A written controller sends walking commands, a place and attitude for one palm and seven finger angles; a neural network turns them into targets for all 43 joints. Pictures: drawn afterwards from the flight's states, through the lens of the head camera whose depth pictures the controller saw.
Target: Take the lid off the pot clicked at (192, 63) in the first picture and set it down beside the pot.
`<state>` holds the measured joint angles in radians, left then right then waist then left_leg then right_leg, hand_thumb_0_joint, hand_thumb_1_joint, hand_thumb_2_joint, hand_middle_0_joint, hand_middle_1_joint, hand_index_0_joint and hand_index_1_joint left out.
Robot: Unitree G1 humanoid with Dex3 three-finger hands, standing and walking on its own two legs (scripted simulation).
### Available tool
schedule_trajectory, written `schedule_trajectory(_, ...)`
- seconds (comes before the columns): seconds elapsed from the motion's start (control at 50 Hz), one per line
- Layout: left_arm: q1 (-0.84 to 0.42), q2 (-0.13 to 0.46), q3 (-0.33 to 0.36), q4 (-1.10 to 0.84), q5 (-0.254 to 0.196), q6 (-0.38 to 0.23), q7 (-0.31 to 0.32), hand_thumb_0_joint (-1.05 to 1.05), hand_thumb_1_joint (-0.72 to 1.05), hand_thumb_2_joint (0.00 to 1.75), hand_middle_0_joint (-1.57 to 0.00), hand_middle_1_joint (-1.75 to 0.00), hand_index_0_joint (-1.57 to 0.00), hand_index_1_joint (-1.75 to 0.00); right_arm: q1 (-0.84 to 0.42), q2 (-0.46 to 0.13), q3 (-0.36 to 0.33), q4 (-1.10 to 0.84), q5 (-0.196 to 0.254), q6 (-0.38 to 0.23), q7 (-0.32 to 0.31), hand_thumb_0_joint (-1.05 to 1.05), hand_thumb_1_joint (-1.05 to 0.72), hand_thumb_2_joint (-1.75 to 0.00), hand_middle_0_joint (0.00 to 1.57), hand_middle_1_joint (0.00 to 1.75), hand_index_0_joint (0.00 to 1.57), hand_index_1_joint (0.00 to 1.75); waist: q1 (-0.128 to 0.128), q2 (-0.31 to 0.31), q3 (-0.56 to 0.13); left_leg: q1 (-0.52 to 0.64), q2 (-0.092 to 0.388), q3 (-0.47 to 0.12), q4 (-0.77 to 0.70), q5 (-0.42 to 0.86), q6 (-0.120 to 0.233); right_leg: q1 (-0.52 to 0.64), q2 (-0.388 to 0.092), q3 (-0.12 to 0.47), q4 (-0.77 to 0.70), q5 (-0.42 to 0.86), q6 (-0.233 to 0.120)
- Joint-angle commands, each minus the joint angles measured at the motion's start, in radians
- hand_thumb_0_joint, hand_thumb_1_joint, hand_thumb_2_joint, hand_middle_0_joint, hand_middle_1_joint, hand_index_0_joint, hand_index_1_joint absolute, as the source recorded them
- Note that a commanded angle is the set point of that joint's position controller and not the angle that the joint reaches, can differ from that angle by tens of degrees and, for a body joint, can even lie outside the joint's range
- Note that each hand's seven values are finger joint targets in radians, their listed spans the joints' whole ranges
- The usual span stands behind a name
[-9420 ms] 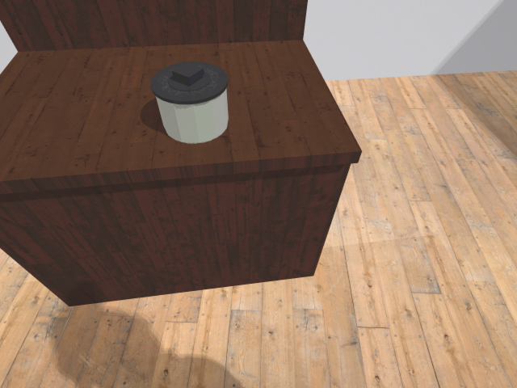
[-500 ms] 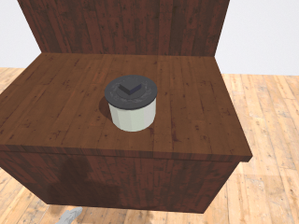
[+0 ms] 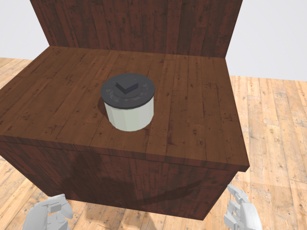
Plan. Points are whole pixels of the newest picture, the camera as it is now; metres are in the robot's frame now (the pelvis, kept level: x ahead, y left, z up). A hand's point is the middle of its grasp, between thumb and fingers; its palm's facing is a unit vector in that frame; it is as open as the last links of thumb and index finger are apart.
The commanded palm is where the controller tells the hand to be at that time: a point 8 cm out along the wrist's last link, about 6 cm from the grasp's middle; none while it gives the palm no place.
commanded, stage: raise the hand higher, near the body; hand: left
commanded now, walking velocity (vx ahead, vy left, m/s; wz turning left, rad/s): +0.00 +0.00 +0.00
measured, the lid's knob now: (127, 84) +0.51 +0.15 +0.11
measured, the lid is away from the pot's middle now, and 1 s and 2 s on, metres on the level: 0.00 0.00 0.00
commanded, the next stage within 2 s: reach forward and open the fingers in 0.82 s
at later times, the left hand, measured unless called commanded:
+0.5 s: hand (59, 199) +0.16 +0.23 +0.06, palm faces +0.27 -0.87 -0.41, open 3.1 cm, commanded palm +0.12 +0.27 +0.09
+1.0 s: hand (47, 172) +0.19 +0.25 +0.11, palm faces +0.23 -0.70 -0.68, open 3.1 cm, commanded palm +0.15 +0.28 +0.15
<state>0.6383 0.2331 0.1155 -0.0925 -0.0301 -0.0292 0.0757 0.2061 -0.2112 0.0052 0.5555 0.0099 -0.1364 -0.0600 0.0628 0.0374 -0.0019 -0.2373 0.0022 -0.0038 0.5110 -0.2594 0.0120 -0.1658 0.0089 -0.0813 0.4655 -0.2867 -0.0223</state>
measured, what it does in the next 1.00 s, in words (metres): stands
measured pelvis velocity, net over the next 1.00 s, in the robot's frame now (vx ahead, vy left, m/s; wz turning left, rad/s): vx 0.01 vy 0.02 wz -0.02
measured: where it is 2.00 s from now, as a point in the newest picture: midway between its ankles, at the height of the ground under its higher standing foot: outside the picture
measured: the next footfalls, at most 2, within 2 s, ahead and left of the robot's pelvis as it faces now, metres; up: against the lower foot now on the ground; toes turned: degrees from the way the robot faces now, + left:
none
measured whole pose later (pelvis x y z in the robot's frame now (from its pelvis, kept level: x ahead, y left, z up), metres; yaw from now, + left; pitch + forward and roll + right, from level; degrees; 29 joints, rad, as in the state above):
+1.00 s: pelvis +0.01 +0.02 +0.00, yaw -1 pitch -2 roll +0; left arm 0.56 0.38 0.19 -0.45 0.24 -0.01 0.10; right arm 0.20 -0.21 0.03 0.57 0.00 -0.05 -0.04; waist 0.08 0.07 0.00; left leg -0.17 -0.02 0.03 0.46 -0.26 0.04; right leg -0.12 -0.02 -0.05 0.43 -0.28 0.01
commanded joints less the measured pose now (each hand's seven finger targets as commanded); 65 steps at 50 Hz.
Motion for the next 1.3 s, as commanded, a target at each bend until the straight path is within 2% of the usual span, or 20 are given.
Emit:
schedule_trajectory(0.0,0.063,0.163,0.129,-0.231,0.000,-0.063,0.019,0.00,0.90,0.90,-1.30,-1.50,-1.30,-1.50,-0.125,-0.081,-0.043,-0.133,0.003,-0.053,-0.015,0.00,-0.90,-0.90,0.20,0.30,0.20,0.30,-0.007,-0.015,-0.070,0.104,-0.007,0.027,-0.056,0.213,0.022,-0.020,-0.036,0.041,-0.107,0.238,0.014)
schedule_trajectory(0.08,0.069,0.151,0.132,-0.162,0.001,-0.067,0.005,0.00,0.90,0.90,-1.30,-1.50,-1.30,-1.50,-0.154,-0.084,-0.052,-0.114,0.010,-0.037,-0.020,0.00,-0.90,-0.90,0.20,0.30,0.20,0.30,-0.013,-0.125,0.022,0.075,-0.005,0.032,-0.060,0.184,0.028,-0.057,-0.038,0.048,-0.136,0.212,0.028)
schedule_trajectory(0.18,0.048,0.216,0.178,-0.344,0.002,-0.105,0.012,0.00,0.90,0.90,-1.30,-1.50,-1.30,-1.50,-0.156,-0.076,-0.047,-0.113,0.005,-0.062,-0.026,0.00,-0.90,-0.90,0.20,0.30,0.20,0.30,0.002,0.014,-0.071,0.152,-0.008,0.036,-0.067,0.222,0.030,-0.010,-0.047,0.056,-0.135,0.227,0.025)
schedule_trajectory(0.3,0.048,0.180,0.163,-0.243,0.001,-0.104,0.008,0.00,0.90,0.90,-1.30,-1.50,-1.30,-1.50,-0.153,-0.086,-0.059,-0.088,0.011,-0.060,-0.030,0.00,-0.90,-0.90,0.20,0.30,0.20,0.30,-0.009,-0.096,0.002,0.148,-0.003,0.039,-0.076,0.200,0.037,-0.052,-0.041,0.051,-0.157,0.206,0.035)
schedule_trajectory(0.4,0.011,0.242,0.212,-0.418,-0.002,-0.126,0.016,0.00,0.90,0.90,-1.30,-1.50,-1.30,-1.50,-0.152,-0.083,-0.053,-0.108,0.007,-0.068,-0.029,0.00,-0.90,-0.90,0.20,0.30,0.20,0.30,0.006,0.028,-0.084,0.204,-0.003,0.038,-0.088,0.273,0.033,0.008,-0.043,0.052,-0.141,0.283,0.027)
schedule_trajectory(0.52,0.017,0.179,0.170,-0.352,-0.003,-0.108,0.005,0.00,0.90,0.90,-1.30,-1.50,-1.30,-1.50,-0.153,-0.083,-0.048,-0.107,0.008,-0.046,-0.019,0.00,-0.90,-0.90,0.20,0.30,0.20,0.30,-0.007,-0.010,0.005,0.187,0.005,0.031,-0.108,0.269,0.029,-0.019,-0.031,0.033,-0.149,0.268,0.025)
schedule_trajectory(0.64,-0.015,0.218,0.199,-0.478,-0.004,-0.115,0.013,0.00,0.90,0.90,-1.30,-1.50,-1.30,-1.50,-0.139,-0.084,-0.037,-0.129,0.000,-0.047,-0.010,0.00,-0.90,-0.90,0.20,0.30,0.20,0.30,0.005,0.016,-0.067,0.216,0.012,0.007,-0.114,0.351,0.020,0.033,-0.026,0.022,-0.120,0.310,0.019)
schedule_trajectory(0.74,-0.037,0.198,0.188,-0.448,-0.005,-0.105,0.008,0.00,0.90,0.90,-1.30,-1.50,-1.30,-1.50,-0.143,-0.087,-0.032,-0.129,0.001,-0.028,-0.002,0.00,-0.90,-0.90,0.20,0.30,0.20,0.30,-0.004,-0.012,-0.022,0.192,0.019,0.001,-0.124,0.333,0.015,0.016,-0.022,0.016,-0.123,0.286,0.018)
schedule_trajectory(0.84,-0.096,0.236,0.210,-0.564,-0.006,-0.120,0.021,0.00,0.90,0.90,-1.30,-1.50,-1.30,-1.50,-0.135,-0.091,-0.023,-0.139,0.000,-0.039,0.002,0.00,-0.90,-0.90,0.20,0.30,0.20,0.30,0.002,0.060,-0.071,0.215,0.026,-0.021,-0.130,0.333,0.004,0.033,-0.020,0.021,-0.113,0.244,0.012)
schedule_trajectory(0.9,-0.063,0.234,0.237,-0.499,-0.011,-0.113,0.027,0.00,0.90,0.90,-1.30,-1.50,-1.30,-1.50,-0.138,-0.084,-0.023,-0.127,0.000,-0.032,0.005,0.00,-0.90,-0.90,0.20,0.30,0.20,0.30,0.005,-0.014,-0.047,0.192,0.030,-0.024,-0.141,0.299,0.002,0.031,-0.016,0.013,-0.117,0.219,0.010)
schedule_trajectory(0.92,-0.145,0.439,0.161,-0.551,0.430,-0.034,0.043,0.00,0.87,0.90,-1.28,-1.48,-1.28,-1.48,-0.162,-0.165,-0.010,-0.132,-0.017,0.032,0.019,0.00,-0.90,-0.90,0.20,0.30,0.20,0.30,0.006,0.046,-0.007,0.064,0.013,0.004,-0.113,0.300,0.012,-0.074,0.008,0.039,-0.069,0.210,0.007)
schedule_trajectory(0.94,-0.199,0.349,0.143,-0.617,0.438,0.007,0.055,0.00,0.85,0.91,-1.27,-1.45,-1.27,-1.45,-0.173,-0.128,-0.017,-0.179,-0.012,0.062,0.028,0.00,-0.90,-0.90,0.20,0.30,0.20,0.30,0.001,0.084,-0.013,0.048,0.017,0.006,-0.118,0.302,0.005,-0.073,-0.001,0.001,-0.053,0.178,-0.006)
schedule_trajectory(0.96,-0.238,0.351,0.132,-0.638,0.439,0.029,0.063,0.00,0.82,0.92,-1.25,-1.41,-1.25,-1.41,-0.190,-0.131,-0.014,-0.185,-0.003,0.072,0.033,0.00,-0.90,-0.90,0.20,0.30,0.20,0.30,-0.006,0.097,0.002,0.040,0.019,0.003,-0.114,0.287,0.002,-0.075,0.004,0.006,-0.052,0.167,-0.012)
schedule_trajectory(1.0,-0.100,0.391,0.123,-0.571,0.623,0.083,0.061,0.00,0.76,0.95,-1.24,-1.32,-1.24,-1.32,-0.171,-0.140,-0.025,-0.184,-0.010,0.104,0.048,0.00,-0.90,-0.90,0.20,0.30,0.20,0.30,0.035,0.125,-0.078,0.047,0.031,-0.004,-0.112,0.268,0.000,-0.054,0.013,0.021,-0.034,0.123,-0.019)
schedule_trajectory(1.04,-0.086,0.486,0.166,-0.581,0.719,0.132,0.043,0.00,0.69,0.99,-1.22,-1.25,-1.22,-1.25,-0.191,-0.160,-0.023,-0.196,-0.007,0.161,0.057,0.00,-0.90,-0.90,0.20,0.30,0.20,0.30,0.046,0.092,-0.164,0.051,0.024,0.002,-0.094,0.304,0.004,-0.011,0.015,0.048,-0.025,0.169,-0.022)
schedule_trajectory(1.08,-0.170,0.525,0.160,-0.595,0.786,0.160,0.011,0.00,0.63,1.03,-1.20,-1.18,-1.20,-1.18,-0.229,-0.157,-0.016,-0.214,0.004,0.189,0.060,0.00,-0.90,-0.90,0.20,0.30,0.20,0.30,0.035,0.049,-0.206,0.050,0.018,-0.001,-0.087,0.280,0.009,0.004,0.011,0.056,-0.024,0.176,-0.017)
schedule_trajectory(1.14,-0.269,0.571,0.137,-0.470,0.834,0.166,-0.062,0.00,0.53,1.09,-1.17,-1.07,-1.17,-1.07,-0.227,-0.161,-0.018,-0.185,0.022,0.201,0.053,0.00,-0.90,-0.90,0.20,0.30,0.20,0.30,0.013,-0.001,-0.158,0.059,0.017,-0.016,-0.095,0.240,0.022,-0.042,-0.003,0.052,-0.059,0.151,0.002)
schedule_trajectory(1.2,-0.316,0.608,0.131,-0.433,0.803,0.145,-0.155,0.00,0.44,1.15,-1.14,-0.97,-1.14,-0.97,-0.230,-0.165,-0.026,-0.176,0.035,0.188,0.048,0.00,-0.90,-0.90,0.20,0.30,0.20,0.30,0.005,-0.005,-0.175,0.082,0.000,-0.025,-0.092,0.267,0.033,-0.022,-0.009,0.052,-0.073,0.200,0.015)
schedule_trajectory(1.22,-0.316,0.563,0.082,-0.442,0.772,0.140,-0.186,0.00,0.41,1.17,-1.13,-0.93,-1.13,-0.93,-0.237,-0.161,-0.029,-0.187,0.039,0.182,0.047,0.00,-0.90,-0.90,0.20,0.30,0.20,0.30,-0.006,0.006,-0.152,0.088,-0.005,-0.024,-0.095,0.261,0.038,-0.025,-0.013,0.049,-0.085,0.212,0.020)
schedule_trajectory(1.28,-0.430,0.647,0.125,-0.452,0.748,0.105,-0.259,0.00,0.32,1.22,-1.09,-0.83,-1.09,-0.83,-0.237,-0.162,-0.024,-0.183,0.038,0.161,0.038,0.00,-0.90,-0.90,0.20,0.30,0.20,0.30,-0.012,-0.018,-0.161,0.098,-0.016,-0.025,-0.091,0.263,0.045,-0.008,-0.015,0.045,-0.092,0.236,0.028)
